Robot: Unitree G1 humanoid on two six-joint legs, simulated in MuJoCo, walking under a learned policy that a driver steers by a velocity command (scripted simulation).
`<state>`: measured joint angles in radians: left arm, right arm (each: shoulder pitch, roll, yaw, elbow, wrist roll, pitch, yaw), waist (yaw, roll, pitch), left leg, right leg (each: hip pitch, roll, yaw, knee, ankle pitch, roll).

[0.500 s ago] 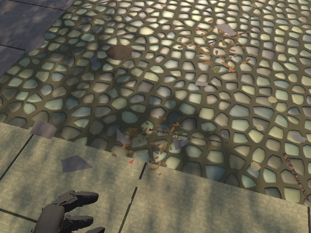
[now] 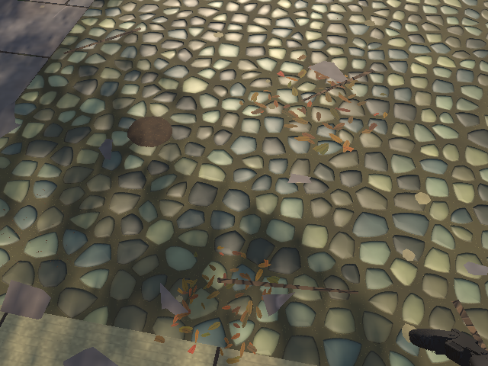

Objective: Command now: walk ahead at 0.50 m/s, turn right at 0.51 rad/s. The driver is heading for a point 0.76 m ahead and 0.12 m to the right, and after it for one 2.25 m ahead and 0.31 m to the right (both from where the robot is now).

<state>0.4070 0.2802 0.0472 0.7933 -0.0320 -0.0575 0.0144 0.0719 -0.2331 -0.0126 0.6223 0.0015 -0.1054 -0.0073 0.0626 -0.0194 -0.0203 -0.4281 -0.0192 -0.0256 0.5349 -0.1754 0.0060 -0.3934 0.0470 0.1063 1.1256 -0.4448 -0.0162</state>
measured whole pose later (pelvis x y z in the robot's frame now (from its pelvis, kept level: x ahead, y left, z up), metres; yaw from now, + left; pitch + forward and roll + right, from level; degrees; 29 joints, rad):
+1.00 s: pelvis +0.53 -0.12 -0.01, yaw -7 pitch +3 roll +0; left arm 0.31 0.29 0.06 0.79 0.00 -0.07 0.01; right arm 0.12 -0.29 -0.06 0.66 0.02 -0.07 0.05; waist 0.03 0.00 0.04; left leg -0.51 -0.05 0.03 0.62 -0.16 0.10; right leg -0.19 0.00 -0.02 1.02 -0.49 0.00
